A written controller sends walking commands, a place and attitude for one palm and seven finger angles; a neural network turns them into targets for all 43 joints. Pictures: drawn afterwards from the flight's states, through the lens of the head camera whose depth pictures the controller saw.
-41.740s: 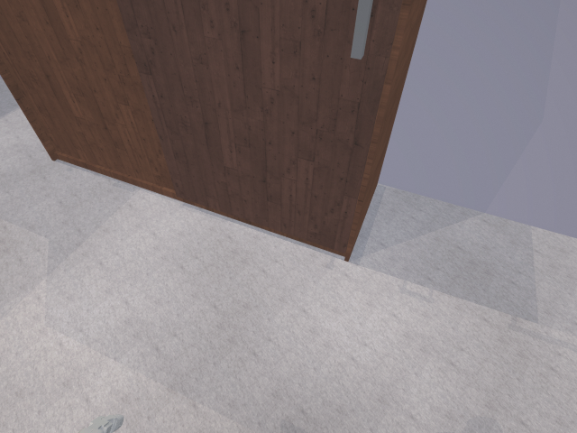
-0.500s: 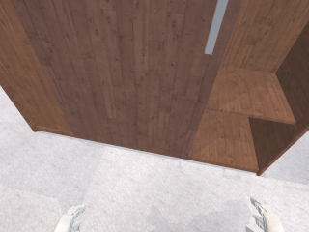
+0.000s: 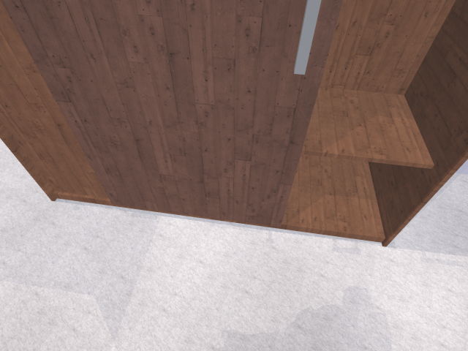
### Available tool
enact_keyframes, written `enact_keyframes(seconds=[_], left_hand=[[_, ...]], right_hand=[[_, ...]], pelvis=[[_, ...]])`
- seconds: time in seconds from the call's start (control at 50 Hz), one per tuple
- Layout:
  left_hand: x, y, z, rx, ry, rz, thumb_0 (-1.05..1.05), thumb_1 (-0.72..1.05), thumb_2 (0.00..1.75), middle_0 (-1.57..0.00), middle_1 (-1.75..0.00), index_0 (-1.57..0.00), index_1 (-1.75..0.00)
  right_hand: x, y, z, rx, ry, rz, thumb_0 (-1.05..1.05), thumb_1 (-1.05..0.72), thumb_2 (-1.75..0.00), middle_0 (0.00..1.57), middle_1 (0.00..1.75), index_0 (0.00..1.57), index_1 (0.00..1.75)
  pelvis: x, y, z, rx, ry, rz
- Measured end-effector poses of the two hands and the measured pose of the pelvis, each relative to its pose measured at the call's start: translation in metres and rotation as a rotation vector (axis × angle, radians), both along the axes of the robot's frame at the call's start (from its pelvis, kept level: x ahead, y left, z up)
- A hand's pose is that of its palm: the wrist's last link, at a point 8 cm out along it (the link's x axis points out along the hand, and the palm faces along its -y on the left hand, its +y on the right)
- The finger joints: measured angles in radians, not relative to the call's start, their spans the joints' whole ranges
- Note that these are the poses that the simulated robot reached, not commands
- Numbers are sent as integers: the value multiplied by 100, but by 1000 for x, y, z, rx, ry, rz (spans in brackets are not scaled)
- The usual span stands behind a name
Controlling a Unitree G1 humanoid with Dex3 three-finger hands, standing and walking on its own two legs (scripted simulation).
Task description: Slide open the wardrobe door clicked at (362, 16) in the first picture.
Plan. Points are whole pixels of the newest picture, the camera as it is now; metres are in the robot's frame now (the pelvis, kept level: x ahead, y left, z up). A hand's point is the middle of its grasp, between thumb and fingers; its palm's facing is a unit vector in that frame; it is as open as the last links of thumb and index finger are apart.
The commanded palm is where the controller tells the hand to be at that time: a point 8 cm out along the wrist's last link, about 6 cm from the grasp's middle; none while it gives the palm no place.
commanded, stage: let the arm hang, fingers relaxed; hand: right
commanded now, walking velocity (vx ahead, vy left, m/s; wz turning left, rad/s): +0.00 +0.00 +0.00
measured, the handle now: (312, 3) +0.75 -0.12 +0.26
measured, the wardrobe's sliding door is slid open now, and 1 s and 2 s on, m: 0.50 0.50 0.50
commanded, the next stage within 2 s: look to check the result in 0.42 s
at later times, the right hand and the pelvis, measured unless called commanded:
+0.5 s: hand out of the picture +0.08 -0.25 -0.16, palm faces -0.05 +0.95 -0.30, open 7.4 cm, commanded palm none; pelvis +0.01 -0.01 +0.00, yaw +0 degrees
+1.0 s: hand out of the picture +0.12 -0.25 -0.15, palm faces -0.03 +0.95 -0.32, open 7.4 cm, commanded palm none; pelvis +0.04 -0.01 +0.01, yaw +0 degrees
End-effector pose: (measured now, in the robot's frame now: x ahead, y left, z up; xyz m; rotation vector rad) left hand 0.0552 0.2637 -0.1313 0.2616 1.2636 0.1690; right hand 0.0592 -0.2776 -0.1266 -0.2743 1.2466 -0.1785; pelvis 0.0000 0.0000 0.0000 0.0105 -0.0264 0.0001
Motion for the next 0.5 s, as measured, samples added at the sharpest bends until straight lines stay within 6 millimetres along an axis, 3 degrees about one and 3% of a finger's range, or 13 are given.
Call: enact_keyframes(seconds=[0.16,0.5], left_hand=[[11,4,6,9,-43,-12,1,90,90,-20,-30,-21,-30],[23,20,16,71,-1,-9,1,90,90,-20,-30,-21,-30]], right_hand=[[15,-14,11,-19,-46,26,1,-91,-90,20,30,20,30],[21,-14,2,2,15,27,1,-90,-90,20,30,20,30]], pelvis=[[-3,-7,3,-6,9,2],[13,-10,5,-9,17,-1]])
